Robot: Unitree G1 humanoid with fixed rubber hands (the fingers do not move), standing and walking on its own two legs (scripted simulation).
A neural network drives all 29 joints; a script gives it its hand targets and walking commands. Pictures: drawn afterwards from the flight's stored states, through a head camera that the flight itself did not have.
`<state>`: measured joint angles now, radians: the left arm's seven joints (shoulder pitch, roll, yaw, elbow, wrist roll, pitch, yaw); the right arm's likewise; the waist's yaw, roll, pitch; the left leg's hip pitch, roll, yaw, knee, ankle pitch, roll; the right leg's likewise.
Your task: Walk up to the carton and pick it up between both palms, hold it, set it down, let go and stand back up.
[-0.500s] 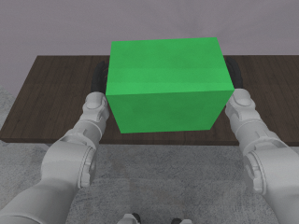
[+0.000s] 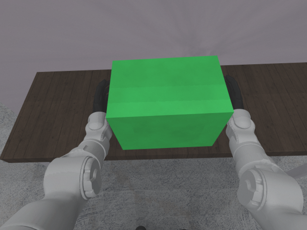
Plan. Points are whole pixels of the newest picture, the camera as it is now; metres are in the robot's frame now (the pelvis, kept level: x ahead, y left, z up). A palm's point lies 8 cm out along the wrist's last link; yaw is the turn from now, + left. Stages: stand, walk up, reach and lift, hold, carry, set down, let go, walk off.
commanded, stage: reach and lift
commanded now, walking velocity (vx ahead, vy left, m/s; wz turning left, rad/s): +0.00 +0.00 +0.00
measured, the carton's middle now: (166, 106) +0.43 -0.01 +0.02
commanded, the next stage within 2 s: none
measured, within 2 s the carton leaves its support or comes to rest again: leaves its support in 1.22 s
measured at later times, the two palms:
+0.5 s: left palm (101, 112) +0.42 +0.17 +0.03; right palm (235, 107) +0.41 -0.19 +0.04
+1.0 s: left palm (99, 116) +0.41 +0.17 +0.02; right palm (234, 110) +0.41 -0.19 +0.04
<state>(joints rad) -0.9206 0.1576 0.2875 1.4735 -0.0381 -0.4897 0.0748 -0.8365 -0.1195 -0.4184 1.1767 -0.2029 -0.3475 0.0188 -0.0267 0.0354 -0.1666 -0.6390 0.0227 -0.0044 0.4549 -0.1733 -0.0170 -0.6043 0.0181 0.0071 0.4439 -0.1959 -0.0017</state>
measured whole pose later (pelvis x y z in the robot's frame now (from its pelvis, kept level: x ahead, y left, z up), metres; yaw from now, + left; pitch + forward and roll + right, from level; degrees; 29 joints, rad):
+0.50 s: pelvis +0.00 +0.00 +0.00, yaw +0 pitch +20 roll -1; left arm -0.84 0.12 0.30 1.38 0.00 -0.61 0.08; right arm -0.78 -0.14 -0.37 1.23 -0.19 -0.57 -0.03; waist -0.02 0.01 -0.16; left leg -0.63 0.04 -0.01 0.44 -0.17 -0.02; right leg -0.57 0.03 -0.01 0.38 -0.17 -0.01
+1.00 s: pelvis +0.00 +0.00 +0.00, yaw +1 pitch +22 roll -2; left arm -0.80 0.11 0.19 1.34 -0.09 -0.54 0.10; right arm -0.76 -0.16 -0.27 1.27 -0.10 -0.55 -0.04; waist -0.02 0.01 -0.23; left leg -0.69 0.04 -0.04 0.45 -0.16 -0.03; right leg -0.61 0.04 -0.03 0.38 -0.15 -0.01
